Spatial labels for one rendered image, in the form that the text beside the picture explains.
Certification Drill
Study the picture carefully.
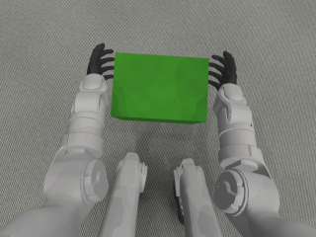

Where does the left robot forearm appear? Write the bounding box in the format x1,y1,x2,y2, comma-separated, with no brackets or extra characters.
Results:
43,73,110,196

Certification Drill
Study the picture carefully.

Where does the robot right thigh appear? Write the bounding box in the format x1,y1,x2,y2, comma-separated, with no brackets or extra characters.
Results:
173,163,222,237

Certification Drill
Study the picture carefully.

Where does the left robot hand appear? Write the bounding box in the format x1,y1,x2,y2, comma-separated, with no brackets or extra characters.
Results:
87,43,115,80

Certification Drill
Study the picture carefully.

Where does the robot left shin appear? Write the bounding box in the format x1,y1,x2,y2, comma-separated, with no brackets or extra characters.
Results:
115,152,140,176

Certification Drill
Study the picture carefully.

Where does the right robot hand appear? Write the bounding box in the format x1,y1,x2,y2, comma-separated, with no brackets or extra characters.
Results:
208,50,237,91

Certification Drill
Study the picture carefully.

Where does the right robot forearm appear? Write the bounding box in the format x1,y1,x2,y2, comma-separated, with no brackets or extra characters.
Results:
212,83,274,182

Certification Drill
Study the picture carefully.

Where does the robot right upper arm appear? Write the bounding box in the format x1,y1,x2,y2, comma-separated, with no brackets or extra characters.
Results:
213,168,316,237

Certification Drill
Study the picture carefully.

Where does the robot left upper arm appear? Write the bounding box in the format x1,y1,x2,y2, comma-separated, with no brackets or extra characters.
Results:
0,157,109,237

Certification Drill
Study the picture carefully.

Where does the carton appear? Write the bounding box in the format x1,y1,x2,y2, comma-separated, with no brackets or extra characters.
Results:
111,52,209,124

